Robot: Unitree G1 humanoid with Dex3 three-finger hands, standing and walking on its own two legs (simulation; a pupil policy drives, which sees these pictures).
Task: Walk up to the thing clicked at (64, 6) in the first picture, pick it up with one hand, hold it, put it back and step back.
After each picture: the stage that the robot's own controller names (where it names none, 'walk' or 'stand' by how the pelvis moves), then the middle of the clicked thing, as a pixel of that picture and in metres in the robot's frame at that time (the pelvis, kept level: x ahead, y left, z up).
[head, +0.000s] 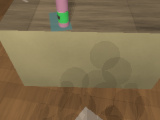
stand; (62, 6) +0.86 +0.16 +0.01
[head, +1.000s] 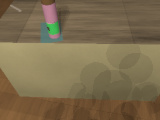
walk; (51, 17) +0.76 +0.24 +0.03
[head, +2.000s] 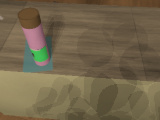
stand; (36, 40) +0.50 +0.23 +0.05
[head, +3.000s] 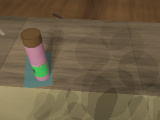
stand; (37, 57) +0.47 +0.22 +0.01
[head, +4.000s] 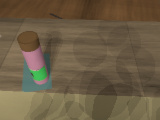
stand; (35, 60) +0.45 +0.22 +0.01
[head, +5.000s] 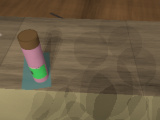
stand; (35, 59) +0.46 +0.23 +0.01
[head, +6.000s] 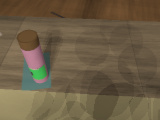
stand; (35, 59) +0.45 +0.23 +0.01
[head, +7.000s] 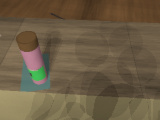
stand; (34, 60) +0.45 +0.23 +0.01
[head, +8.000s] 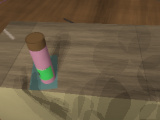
rise first; (42, 60) +0.46 +0.23 +0.01
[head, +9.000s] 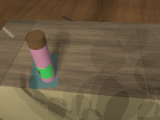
go down; (42, 59) +0.46 +0.23 +0.01
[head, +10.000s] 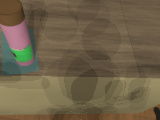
go down; (18, 37) +0.47 +0.21 +0.06
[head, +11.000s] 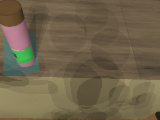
approach; (18, 38) +0.47 +0.22 +0.07
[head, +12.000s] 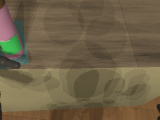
close in; (2, 27) +0.48 +0.23 +0.09
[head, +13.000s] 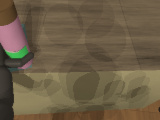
lift; (12, 38) +0.44 +0.20 +0.09
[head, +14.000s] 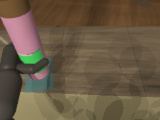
lift; (27, 41) +0.34 +0.18 +0.24
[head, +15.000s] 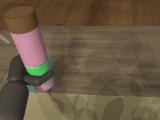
hold; (33, 54) +0.33 +0.16 +0.20
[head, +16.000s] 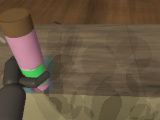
hold; (29, 56) +0.33 +0.17 +0.19
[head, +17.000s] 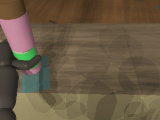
crouch; (21, 39) +0.38 +0.20 +0.21
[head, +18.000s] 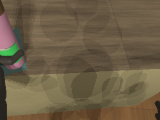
lower; (2, 36) +0.46 +0.22 +0.08
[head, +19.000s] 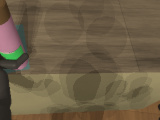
lower; (6, 39) +0.44 +0.22 +0.09
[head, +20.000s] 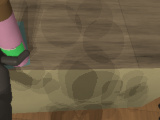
lower; (8, 36) +0.45 +0.21 +0.10
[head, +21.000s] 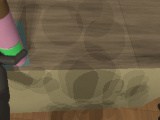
lower; (5, 35) +0.45 +0.22 +0.10
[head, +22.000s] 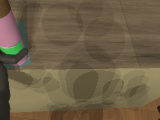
rest; (6, 34) +0.45 +0.22 +0.10
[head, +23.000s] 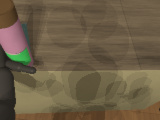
withdraw; (13, 40) +0.43 +0.20 +0.09
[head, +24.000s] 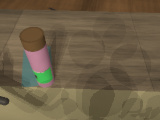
sink last; (40, 61) +0.41 +0.18 +0.06
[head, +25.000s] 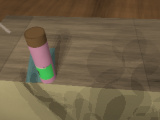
stand; (42, 58) +0.44 +0.21 +0.06
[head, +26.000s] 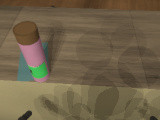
stand; (34, 55) +0.42 +0.21 +0.06
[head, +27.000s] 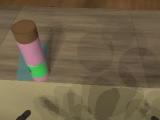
stand; (33, 55) +0.42 +0.21 +0.07
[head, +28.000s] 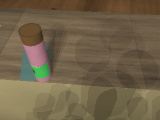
stand; (37, 56) +0.43 +0.20 +0.05
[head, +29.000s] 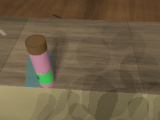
walk; (42, 64) +0.43 +0.20 +0.01
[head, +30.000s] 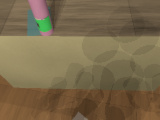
walk; (40, 10) +0.65 +0.22 +0.04
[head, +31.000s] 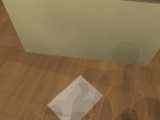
walk; out of the picture +1.00 +0.17 +0.04
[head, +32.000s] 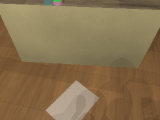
stand; out of the picture +1.05 +0.23 +0.02
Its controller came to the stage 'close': yes
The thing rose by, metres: 0.21
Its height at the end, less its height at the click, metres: +0.00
